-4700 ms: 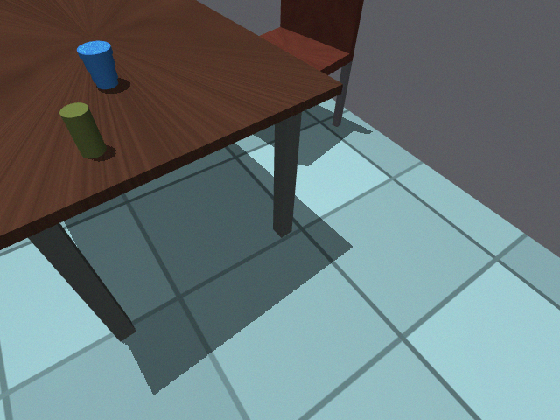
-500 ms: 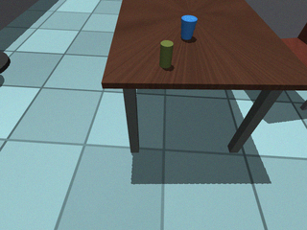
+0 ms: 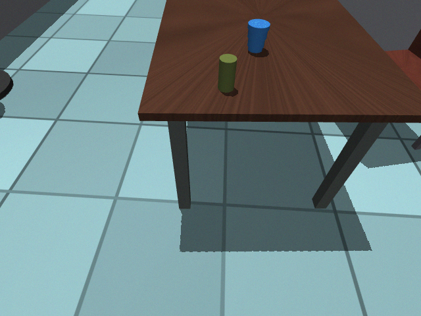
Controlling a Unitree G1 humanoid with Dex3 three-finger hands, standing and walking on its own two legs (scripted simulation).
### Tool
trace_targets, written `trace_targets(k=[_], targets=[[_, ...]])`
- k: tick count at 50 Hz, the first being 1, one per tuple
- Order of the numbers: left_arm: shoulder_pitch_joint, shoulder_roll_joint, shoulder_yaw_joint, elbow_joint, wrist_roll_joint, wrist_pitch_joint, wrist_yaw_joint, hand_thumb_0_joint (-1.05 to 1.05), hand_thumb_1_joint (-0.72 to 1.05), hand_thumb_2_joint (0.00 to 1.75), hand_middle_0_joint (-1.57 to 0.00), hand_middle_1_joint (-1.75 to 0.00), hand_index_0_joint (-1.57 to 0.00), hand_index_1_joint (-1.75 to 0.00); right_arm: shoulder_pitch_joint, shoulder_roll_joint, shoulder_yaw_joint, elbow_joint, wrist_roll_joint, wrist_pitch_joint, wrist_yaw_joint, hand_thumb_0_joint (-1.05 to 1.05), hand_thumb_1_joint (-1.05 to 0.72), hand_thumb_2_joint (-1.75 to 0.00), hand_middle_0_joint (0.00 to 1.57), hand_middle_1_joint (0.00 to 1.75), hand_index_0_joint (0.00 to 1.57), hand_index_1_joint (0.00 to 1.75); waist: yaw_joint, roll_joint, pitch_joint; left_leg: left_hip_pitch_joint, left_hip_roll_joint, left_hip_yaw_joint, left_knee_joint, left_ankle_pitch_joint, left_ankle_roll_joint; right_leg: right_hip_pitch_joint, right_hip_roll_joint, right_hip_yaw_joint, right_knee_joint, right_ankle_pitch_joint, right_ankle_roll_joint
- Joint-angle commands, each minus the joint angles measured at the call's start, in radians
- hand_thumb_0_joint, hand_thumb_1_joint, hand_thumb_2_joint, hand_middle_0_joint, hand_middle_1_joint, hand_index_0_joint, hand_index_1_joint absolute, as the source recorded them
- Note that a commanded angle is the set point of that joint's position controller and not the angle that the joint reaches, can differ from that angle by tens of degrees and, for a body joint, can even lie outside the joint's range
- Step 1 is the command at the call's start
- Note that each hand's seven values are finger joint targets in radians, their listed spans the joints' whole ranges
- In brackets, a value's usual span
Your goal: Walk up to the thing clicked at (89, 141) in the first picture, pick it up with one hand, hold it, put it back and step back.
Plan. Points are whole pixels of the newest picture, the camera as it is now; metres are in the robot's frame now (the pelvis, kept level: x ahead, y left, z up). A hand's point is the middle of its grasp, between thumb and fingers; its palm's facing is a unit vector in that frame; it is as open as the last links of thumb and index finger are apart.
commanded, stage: stand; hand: right
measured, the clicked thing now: (226, 73) +0.81 -0.03 +0.01
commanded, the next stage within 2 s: walk up in 1.48 s
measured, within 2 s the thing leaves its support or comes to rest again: neither
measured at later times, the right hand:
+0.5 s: hand out of the picture +0.08 -0.25 -0.16, palm faces -0.03 +0.94 -0.35, open 7.4 cm
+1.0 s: hand out of the picture +0.08 -0.25 -0.16, palm faces -0.02 +0.94 -0.34, open 7.4 cm
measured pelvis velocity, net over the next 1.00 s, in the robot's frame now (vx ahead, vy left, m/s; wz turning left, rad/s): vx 0.01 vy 0.00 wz -0.01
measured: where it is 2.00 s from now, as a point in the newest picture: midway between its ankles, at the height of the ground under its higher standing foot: outside the picture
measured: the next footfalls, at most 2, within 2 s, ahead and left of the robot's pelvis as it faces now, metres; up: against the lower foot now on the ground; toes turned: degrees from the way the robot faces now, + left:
left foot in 1.80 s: +0.19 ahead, +0.24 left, +0.00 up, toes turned +8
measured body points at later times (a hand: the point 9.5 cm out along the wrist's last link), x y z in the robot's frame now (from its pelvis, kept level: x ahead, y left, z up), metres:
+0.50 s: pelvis +0.00 +0.00 +0.00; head +0.02 +0.00 +0.45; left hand +0.08 +0.30 -0.13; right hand +0.08 -0.30 -0.13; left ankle +0.01 +0.14 -0.75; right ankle +0.00 -0.13 -0.75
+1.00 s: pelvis +0.01 +0.00 +0.00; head +0.02 +0.00 +0.45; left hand +0.08 +0.30 -0.13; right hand +0.08 -0.30 -0.13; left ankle +0.01 +0.14 -0.75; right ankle +0.00 -0.13 -0.75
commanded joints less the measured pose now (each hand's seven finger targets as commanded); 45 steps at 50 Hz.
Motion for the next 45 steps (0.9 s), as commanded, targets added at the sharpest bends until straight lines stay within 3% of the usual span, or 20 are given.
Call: trace_targets(k=[1,20,27,34,45], targets=[[-0.027,0.220,0.040,-0.059,-0.001,-0.025,0.011,0.00,0.90,0.90,-0.20,-0.30,-0.20,-0.30,-0.040,-0.220,-0.037,-0.055,-0.003,-0.019,-0.010,0.00,-0.90,-0.90,0.20,0.30,0.20,0.30,0.003,0.000,-0.075,-0.009,0.104,-0.072,-0.053,0.138,0.038,0.036,-0.097,0.092,-0.059,0.062,-0.034],[-0.030,0.221,0.039,-0.068,-0.002,-0.025,0.013,0.00,0.90,0.90,-0.20,-0.30,-0.20,-0.30,-0.042,-0.220,-0.039,-0.062,-0.003,-0.018,-0.013,0.00,-0.90,-0.90,0.20,0.30,0.20,0.30,0.003,0.001,-0.088,0.009,0.108,-0.061,-0.044,0.184,0.036,0.046,-0.099,0.095,-0.052,0.106,-0.038],[-0.027,0.222,0.042,-0.062,-0.001,-0.024,0.011,0.00,0.90,0.90,-0.20,-0.30,-0.20,-0.30,-0.039,-0.215,-0.037,-0.063,-0.003,-0.016,-0.011,0.00,-0.90,-0.90,0.20,0.30,0.20,0.30,0.003,-0.005,-0.058,-0.012,0.104,-0.067,-0.061,0.108,0.037,0.029,-0.093,0.094,-0.061,0.035,-0.034],[-0.029,0.218,0.041,-0.067,-0.003,-0.025,0.012,0.00,0.90,0.90,-0.20,-0.30,-0.20,-0.30,-0.038,-0.219,-0.038,-0.066,-0.003,-0.020,-0.014,0.00,-0.90,-0.90,0.20,0.30,0.20,0.30,0.003,0.004,-0.096,0.016,0.109,-0.057,-0.039,0.204,0.040,0.058,-0.101,0.097,-0.048,0.140,-0.037],[-0.023,0.219,0.040,-0.068,-0.001,-0.023,0.013,0.00,0.90,0.90,-0.20,-0.30,-0.20,-0.30,-0.040,-0.219,-0.038,-0.064,-0.004,-0.018,-0.015,0.00,-0.90,-0.90,0.20,0.30,0.20,0.30,0.005,0.000,-0.081,0.014,0.110,-0.059,-0.051,0.170,0.038,0.041,-0.095,0.095,-0.051,0.098,-0.036]])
